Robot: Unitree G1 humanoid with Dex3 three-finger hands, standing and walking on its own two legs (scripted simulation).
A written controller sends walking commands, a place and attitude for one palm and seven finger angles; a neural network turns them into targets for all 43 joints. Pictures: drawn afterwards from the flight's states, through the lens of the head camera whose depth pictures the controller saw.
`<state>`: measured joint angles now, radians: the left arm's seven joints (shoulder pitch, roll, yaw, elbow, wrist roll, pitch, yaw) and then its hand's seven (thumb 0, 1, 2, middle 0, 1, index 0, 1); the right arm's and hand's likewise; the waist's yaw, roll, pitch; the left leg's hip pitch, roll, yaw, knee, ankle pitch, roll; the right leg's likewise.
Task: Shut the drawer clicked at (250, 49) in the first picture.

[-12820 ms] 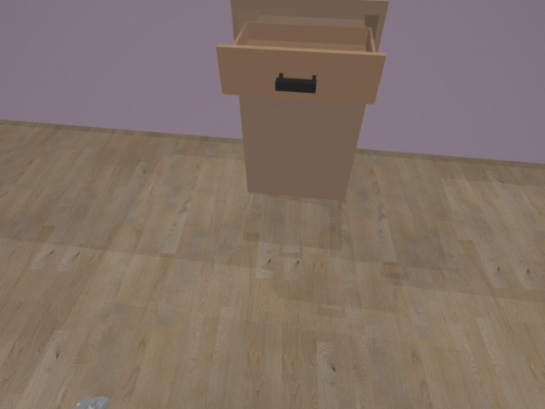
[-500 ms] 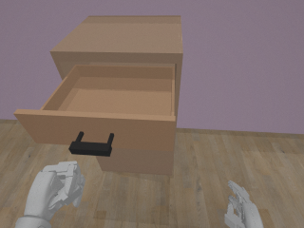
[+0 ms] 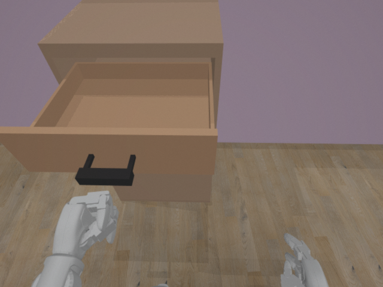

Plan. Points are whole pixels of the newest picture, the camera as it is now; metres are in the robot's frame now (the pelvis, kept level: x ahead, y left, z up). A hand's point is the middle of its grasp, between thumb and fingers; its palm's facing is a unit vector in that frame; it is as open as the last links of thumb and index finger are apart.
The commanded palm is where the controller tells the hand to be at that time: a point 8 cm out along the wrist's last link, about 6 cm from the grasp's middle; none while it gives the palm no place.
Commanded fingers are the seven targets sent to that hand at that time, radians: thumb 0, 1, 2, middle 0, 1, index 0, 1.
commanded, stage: bring the fist close to the handle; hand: left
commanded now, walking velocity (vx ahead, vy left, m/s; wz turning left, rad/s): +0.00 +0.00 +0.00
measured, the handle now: (108, 167) +0.35 +0.20 +0.07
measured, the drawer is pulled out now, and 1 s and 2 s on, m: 0.30 0.30 0.17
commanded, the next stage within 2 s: push the drawer shut in 0.52 s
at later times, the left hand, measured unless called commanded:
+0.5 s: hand (118, 214) +0.24 +0.15 +0.07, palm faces +0.01 -1.00 -0.06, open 3.3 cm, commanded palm +0.22 +0.21 +0.07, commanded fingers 0.00 0.90 0.90 -1.40 -1.60 -1.40 -1.60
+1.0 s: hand (120, 203) +0.26 +0.15 +0.07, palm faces +0.00 -1.00 -0.05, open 3.1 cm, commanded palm +0.26 +0.21 +0.07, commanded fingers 0.00 0.90 0.90 -1.40 -1.60 -1.40 -1.60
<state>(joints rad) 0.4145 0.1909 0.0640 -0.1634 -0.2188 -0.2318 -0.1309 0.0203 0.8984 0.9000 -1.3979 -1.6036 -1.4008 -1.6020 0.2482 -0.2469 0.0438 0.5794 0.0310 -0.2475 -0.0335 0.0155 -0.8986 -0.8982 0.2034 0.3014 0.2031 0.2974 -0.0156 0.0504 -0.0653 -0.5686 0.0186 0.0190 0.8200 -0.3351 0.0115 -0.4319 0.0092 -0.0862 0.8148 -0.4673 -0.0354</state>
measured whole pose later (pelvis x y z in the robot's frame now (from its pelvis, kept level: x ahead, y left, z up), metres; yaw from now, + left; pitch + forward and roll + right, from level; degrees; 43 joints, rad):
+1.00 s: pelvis +0.01 +0.00 -0.01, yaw +0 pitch +7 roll -1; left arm 0.24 0.20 0.09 0.02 -0.22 -0.28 -0.13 -0.01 0.87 0.92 -1.40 -1.60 -1.40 -1.60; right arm 0.23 -0.26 0.04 0.57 0.03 -0.15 -0.03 0.01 -0.90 -0.90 0.20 0.30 0.20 0.30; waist -0.02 0.05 -0.08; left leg -0.63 0.03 0.02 0.86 -0.36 0.01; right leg -0.49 0.02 -0.09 0.85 -0.49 -0.04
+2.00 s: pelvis -0.02 +0.01 -0.01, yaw -1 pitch +9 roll -2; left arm -0.48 0.25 0.14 0.73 -0.16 -0.35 -0.07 -0.05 0.80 0.95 -1.40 -1.60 -1.40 -1.60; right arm 0.28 -0.26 0.04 0.67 0.03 -0.08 -0.02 0.01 -0.90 -0.90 0.20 0.30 0.20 0.30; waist -0.06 0.03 -0.05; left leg -0.71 0.02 0.03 0.85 -0.31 0.03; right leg -0.57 0.01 -0.08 0.84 -0.44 -0.02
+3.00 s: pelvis -0.02 +0.01 -0.03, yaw -2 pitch +18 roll -3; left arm -0.98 0.47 0.34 1.23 -0.05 -0.37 -0.10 -0.01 0.82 0.96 -1.40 -1.60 -1.40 -1.60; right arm 0.39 -0.28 0.04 0.68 -0.01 -0.01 0.02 0.01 -0.90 -0.90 0.20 0.30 0.20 0.30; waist -0.18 0.04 -0.09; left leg -0.95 0.06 0.01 0.98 -0.35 0.02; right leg -0.81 0.05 -0.09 0.95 -0.46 -0.03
